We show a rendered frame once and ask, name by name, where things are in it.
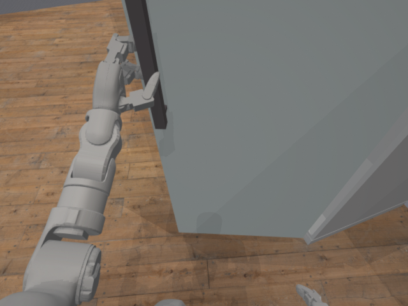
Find robot right hand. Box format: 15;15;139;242
296;284;328;306

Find robot left forearm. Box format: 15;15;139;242
22;108;122;291

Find robot left hand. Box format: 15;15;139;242
92;33;160;115

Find handle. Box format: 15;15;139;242
125;0;168;129

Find robot left upper arm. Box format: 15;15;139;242
0;240;101;306

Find fridge door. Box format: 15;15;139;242
121;0;408;238

